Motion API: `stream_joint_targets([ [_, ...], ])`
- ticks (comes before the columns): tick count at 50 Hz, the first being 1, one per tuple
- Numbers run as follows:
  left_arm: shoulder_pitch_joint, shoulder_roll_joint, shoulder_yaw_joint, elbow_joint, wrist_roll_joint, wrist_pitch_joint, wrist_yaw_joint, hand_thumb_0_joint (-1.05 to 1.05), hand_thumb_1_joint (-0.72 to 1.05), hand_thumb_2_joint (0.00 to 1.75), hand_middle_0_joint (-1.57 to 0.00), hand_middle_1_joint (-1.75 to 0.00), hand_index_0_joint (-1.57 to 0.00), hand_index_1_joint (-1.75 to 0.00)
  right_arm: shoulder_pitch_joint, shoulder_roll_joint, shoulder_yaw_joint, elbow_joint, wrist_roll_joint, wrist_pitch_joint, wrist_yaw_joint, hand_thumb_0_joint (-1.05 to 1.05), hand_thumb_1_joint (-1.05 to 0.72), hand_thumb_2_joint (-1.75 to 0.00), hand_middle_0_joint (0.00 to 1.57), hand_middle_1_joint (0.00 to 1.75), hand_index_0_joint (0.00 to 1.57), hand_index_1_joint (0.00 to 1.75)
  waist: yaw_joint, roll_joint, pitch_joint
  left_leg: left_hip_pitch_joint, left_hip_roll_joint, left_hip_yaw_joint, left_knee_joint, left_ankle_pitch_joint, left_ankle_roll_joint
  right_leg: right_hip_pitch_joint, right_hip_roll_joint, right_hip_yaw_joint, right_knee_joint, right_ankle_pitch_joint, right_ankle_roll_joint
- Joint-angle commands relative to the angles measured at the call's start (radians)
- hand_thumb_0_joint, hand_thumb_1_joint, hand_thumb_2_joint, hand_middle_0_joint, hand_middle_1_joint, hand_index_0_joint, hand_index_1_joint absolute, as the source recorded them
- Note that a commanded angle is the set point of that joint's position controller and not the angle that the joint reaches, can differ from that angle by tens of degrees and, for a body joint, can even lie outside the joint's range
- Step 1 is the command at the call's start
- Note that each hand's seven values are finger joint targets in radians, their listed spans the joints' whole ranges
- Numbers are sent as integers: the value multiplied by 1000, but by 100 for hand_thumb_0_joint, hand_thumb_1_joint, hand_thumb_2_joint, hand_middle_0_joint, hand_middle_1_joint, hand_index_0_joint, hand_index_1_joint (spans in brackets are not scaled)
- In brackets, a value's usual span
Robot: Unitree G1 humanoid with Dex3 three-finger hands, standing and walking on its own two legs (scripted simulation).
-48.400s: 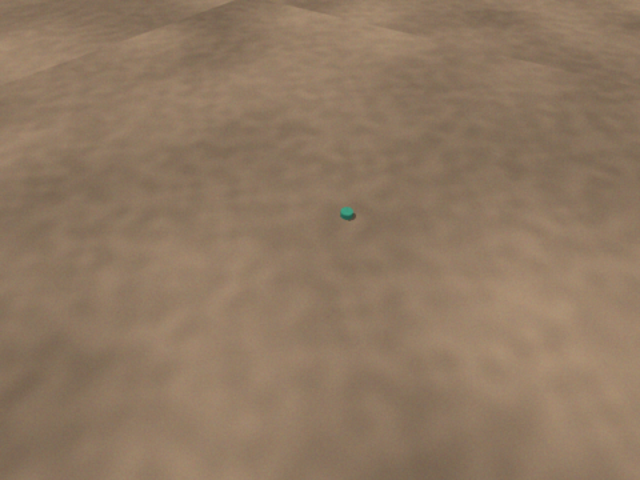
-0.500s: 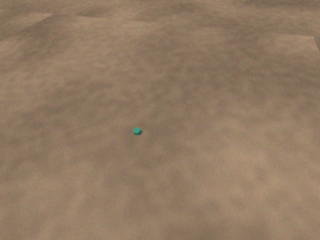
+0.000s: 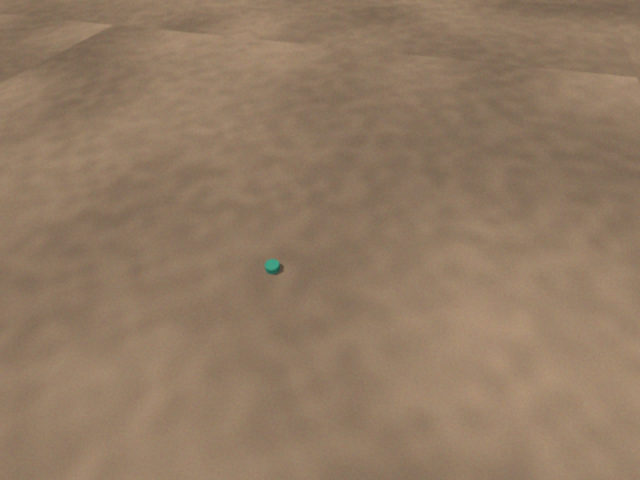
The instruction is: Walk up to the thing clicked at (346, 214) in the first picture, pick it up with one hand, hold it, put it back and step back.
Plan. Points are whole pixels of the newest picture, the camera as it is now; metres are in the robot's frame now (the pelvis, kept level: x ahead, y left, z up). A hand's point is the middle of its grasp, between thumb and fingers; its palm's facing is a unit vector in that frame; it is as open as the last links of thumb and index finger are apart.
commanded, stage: step back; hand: left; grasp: from above
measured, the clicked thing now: (272, 266) +1.05 +0.26 -0.75
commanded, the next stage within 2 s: stand in 0.34 s
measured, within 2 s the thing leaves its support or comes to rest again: neither
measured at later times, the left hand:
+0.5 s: hand out of the picture +0.12 +0.29 -0.14, palm faces +0.01 -0.94 -0.34, open 7.4 cm
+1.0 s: hand out of the picture +0.07 +0.26 -0.14, palm faces -0.04 -0.94 -0.35, open 7.4 cm
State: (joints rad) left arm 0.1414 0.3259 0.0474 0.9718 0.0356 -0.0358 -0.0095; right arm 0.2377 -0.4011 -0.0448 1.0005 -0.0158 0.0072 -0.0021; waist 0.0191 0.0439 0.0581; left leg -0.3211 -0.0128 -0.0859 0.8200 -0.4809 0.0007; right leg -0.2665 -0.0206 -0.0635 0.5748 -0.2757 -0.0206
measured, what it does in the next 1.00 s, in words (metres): steps on the spot: left foot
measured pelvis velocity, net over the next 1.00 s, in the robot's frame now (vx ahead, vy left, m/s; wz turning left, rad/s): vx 0.01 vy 0.01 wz -0.01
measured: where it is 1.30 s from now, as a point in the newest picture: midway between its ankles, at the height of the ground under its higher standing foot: outside the picture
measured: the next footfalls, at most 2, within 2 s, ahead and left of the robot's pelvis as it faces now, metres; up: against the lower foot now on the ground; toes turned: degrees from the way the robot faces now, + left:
left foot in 0.08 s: +0.05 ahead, +0.14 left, +0.00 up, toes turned -1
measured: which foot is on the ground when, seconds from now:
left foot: up 0.00-0.06, down 0.08-1.00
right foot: down 0.00-1.00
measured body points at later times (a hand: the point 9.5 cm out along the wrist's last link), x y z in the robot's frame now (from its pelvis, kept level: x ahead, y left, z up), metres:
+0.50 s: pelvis +0.03 +0.03 +0.01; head +0.04 +0.04 +0.46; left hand +0.12 +0.33 -0.12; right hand +0.15 -0.26 -0.11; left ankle +0.01 +0.14 -0.73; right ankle +0.02 -0.11 -0.73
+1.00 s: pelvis +0.01 +0.01 +0.02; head +0.02 +0.00 +0.47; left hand +0.07 +0.31 -0.11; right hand +0.07 -0.29 -0.12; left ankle +0.01 +0.14 -0.73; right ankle +0.02 -0.11 -0.73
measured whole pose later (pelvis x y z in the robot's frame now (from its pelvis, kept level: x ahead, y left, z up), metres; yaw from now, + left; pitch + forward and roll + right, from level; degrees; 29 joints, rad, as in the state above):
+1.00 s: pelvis +0.01 +0.01 +0.02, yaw +0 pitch -2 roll +0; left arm 0.12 0.35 0.00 1.15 0.01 -0.02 -0.01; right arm 0.11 -0.35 -0.02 1.16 -0.01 0.00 0.02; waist 0.01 0.01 0.06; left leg -0.11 0.02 -0.02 0.32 -0.17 -0.02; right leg -0.13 -0.02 -0.03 0.33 -0.16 0.01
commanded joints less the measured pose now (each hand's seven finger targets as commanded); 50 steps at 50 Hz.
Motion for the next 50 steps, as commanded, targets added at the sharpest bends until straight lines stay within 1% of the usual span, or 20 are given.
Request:
stream_joint_targets([
  [1,-64,306,75,-64,-8,-23,21,0,90,90,-20,-30,-20,-30,15,-135,-31,-31,-10,-24,-5,0,-90,-90,20,30,20,30,-2,-206,-37,-6,27,49,-152,31,-2,45,-238,235,-202,146,-138],
  [2,-67,301,71,-64,-13,-19,22,0,90,90,-20,-30,-20,-30,11,-130,-31,-25,-10,-27,-6,0,-90,-90,20,30,20,30,-6,-210,-48,32,18,76,-216,65,-2,48,-224,208,-169,204,-130],
  [4,-87,285,59,-65,-20,-10,21,0,90,90,-20,-30,-20,-30,40,-130,-39,0,-14,-36,-9,0,-90,-90,20,30,20,30,-36,-168,-89,141,10,84,-404,268,6,50,-200,162,-67,331,-91],
  [5,-89,250,49,-71,-25,-8,22,0,90,90,-20,-30,-20,-30,39,-155,-48,4,-21,-41,-15,0,-90,-90,20,30,20,30,-42,-109,-121,189,60,9,-412,424,24,33,-172,127,5,387,-53],
  [6,-70,219,40,-77,-37,-5,23,0,90,90,-20,-30,-20,-30,11,-204,-56,-9,-24,-48,-19,0,-90,-90,20,30,20,30,-20,9,-154,207,190,-153,-427,597,70,9,-95,75,90,322,-6],
  [7,-83,216,37,-57,-49,1,23,0,90,90,-20,-30,-20,-30,-93,-231,-50,-32,-11,-49,-16,0,-90,-90,20,30,20,30,8,43,-126,128,230,-198,-408,575,133,26,-17,36,52,79,15],
  [8,-76,228,38,-32,-45,2,27,0,90,90,-20,-30,-20,-30,-142,-228,-45,-36,-6,-46,-11,0,-90,-90,20,30,20,30,16,55,-108,71,238,-172,-386,550,150,97,-28,54,-5,-1,7],
  [9,-78,233,33,-23,-40,-4,28,0,90,90,-20,-30,-20,-30,-165,-196,-36,-27,-3,-42,-9,0,-90,-90,20,30,20,30,21,30,-111,76,206,-111,-378,574,116,124,-43,57,-55,57,3],
  [10,-66,243,35,-16,-36,-9,28,0,90,90,-20,-30,-20,-30,-159,-178,-30,-25,0,-41,-9,0,-90,-90,20,30,20,30,20,17,-141,121,168,-57,-348,631,79,145,-72,70,-77,192,-7],
  [12,-55,267,39,-5,-35,-15,31,0,90,90,-20,-30,-20,-30,-130,-164,-29,-18,6,-39,-16,0,-90,-90,20,30,20,30,0,19,-171,127,119,-8,-304,720,39,191,-107,99,-53,402,-24],
  [15,-95,252,30,-2,-39,-5,33,0,90,90,-20,-30,-20,-30,-142,-172,-34,10,5,-33,-19,0,-90,-90,20,30,20,30,-13,33,-163,170,131,-19,-339,756,38,160,-100,77,-51,370,-20],
  [17,-69,202,3,37,-44,5,27,0,90,90,-20,-30,-20,-30,-160,-169,-20,9,11,-42,-16,0,-90,-90,20,30,20,30,-7,2,-160,213,159,-60,-407,705,47,152,-84,84,-98,336,-10],
  [18,-81,207,2,37,-40,6,25,0,90,90,-20,-30,-20,-30,-166,-176,-22,10,9,-48,-17,0,-90,-90,20,30,20,30,-11,-4,-157,229,166,-60,-412,749,48,166,-86,85,-113,356,-3],
  [21,-97,214,-2,53,-34,11,22,0,90,90,-20,-30,-20,-30,-203,-171,-17,20,8,-49,-14,0,-90,-90,20,30,20,30,-3,1,-105,182,165,-61,-473,640,37,191,-86,87,-164,286,7],
  [26,-97,223,-8,78,-30,0,19,0,90,90,-20,-30,-20,-30,-211,-156,-14,33,12,-49,-9,0,-90,-90,20,30,20,30,-12,-27,-127,260,149,-18,-494,680,24,206,-108,99,-212,366,5],
  [30,-110,234,-9,90,-28,-2,17,0,90,90,-20,-30,-20,-30,-225,-146,-10,42,11,-42,-3,0,-90,-90,20,30,20,30,-18,-35,-70,209,134,-10,-548,473,18,190,-111,112,-270,237,15],
  [41,-94,236,-13,108,-24,-7,14,0,90,90,-20,-30,-20,-30,-230,-145,-8,70,7,-41,6,0,-90,-90,20,30,20,30,-14,-35,-82,217,131,-8,-574,357,10,166,-118,127,-312,151,8],
  [44,-81,238,-12,114,-23,-7,13,0,90,90,-20,-30,-20,-30,-212,-144,-5,80,6,-39,7,0,-90,-90,20,30,20,30,-12,-51,-42,178,122,-11,-579,289,8,138,-111,132,-331,53,12],
  [46,-87,247,-11,112,-21,-4,14,0,90,90,-20,-30,-20,-30,-202,-143,-7,81,5,-36,8,0,-90,-90,20,30,20,30,-19,-64,-60,202,123,-6,-565,292,11,114,-117,144,-337,21,6],
  [50,-79,244,-12,110,-27,-5,12,0,90,90,-20,-30,-20,-30,-189,-149,-4,86,3,-40,6,0,-90,-90,20,30,20,30,-15,-47,-78,199,132,-10,-571,343,9,146,-114,135,-307,115,0],
])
